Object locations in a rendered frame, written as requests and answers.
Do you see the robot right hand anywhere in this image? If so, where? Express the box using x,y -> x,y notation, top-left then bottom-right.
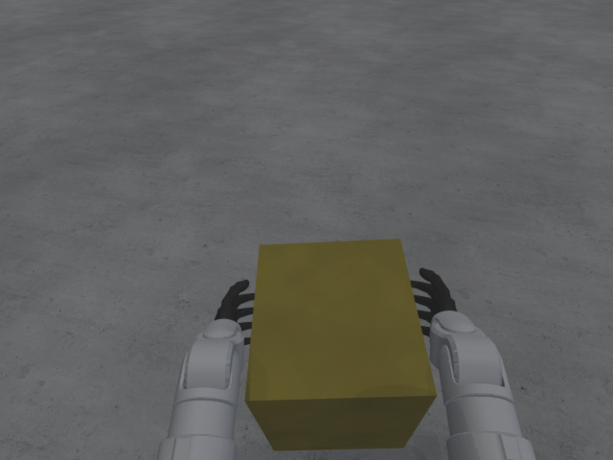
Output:
410,268 -> 457,337

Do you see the left robot forearm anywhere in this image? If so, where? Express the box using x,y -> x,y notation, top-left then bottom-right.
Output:
156,319 -> 244,460

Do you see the carton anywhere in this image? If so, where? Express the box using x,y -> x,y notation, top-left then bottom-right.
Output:
245,239 -> 437,451

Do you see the right robot forearm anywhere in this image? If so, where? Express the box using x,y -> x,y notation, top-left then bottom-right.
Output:
429,310 -> 536,460

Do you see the robot left hand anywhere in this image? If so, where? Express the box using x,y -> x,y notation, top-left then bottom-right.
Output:
214,280 -> 255,345

